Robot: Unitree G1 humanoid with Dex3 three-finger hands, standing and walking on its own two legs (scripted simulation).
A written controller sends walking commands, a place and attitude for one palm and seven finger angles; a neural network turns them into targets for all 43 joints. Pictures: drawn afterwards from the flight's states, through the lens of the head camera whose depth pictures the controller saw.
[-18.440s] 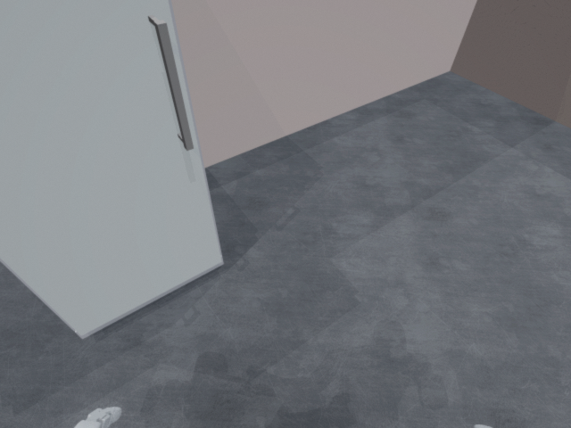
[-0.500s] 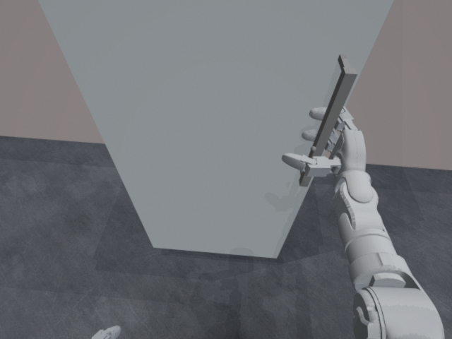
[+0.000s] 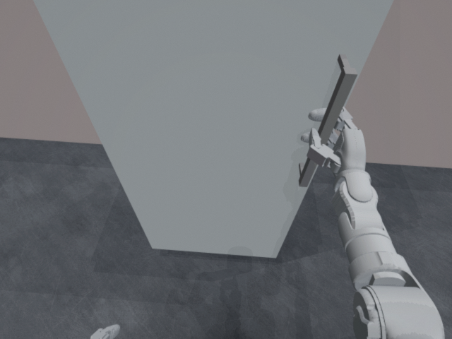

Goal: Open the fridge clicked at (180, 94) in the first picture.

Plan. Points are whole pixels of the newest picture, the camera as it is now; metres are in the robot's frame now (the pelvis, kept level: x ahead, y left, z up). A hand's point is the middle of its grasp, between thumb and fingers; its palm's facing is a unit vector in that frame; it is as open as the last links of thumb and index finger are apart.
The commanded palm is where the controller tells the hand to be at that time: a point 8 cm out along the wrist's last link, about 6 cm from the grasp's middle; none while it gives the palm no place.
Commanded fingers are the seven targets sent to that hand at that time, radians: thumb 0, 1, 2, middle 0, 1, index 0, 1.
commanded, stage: grip the handle and tug to test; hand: right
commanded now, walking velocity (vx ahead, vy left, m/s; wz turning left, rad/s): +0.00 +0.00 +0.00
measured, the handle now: (319, 132) +0.49 -0.12 +0.10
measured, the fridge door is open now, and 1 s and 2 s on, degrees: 0 10 37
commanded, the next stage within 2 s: pull the door a little, standing still in 0.58 s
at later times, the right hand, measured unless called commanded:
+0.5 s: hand (312, 150) +0.43 -0.10 +0.11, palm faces -0.04 +1.00 -0.01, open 5.6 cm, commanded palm +0.38 -0.14 +0.12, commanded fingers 0.00 -0.90 -0.90 0.45 1.40 0.45 1.40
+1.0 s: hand (311, 184) +0.35 -0.09 +0.12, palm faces -0.09 +1.00 +0.00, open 5.6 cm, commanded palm +0.33 -0.14 +0.11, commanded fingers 0.00 -0.90 -0.90 0.45 1.40 0.45 1.40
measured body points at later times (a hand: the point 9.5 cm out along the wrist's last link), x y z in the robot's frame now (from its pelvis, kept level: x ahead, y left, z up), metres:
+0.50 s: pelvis +0.02 +0.00 +0.00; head +0.05 +0.02 +0.45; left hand +0.11 +0.26 -0.11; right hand +0.43 -0.15 +0.12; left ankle -0.01 +0.10 -0.71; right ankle +0.02 -0.11 -0.71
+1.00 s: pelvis +0.03 +0.00 +0.01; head +0.03 +0.02 +0.46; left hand +0.18 +0.23 -0.08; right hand +0.35 -0.14 +0.12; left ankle -0.01 +0.10 -0.71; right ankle +0.02 -0.11 -0.71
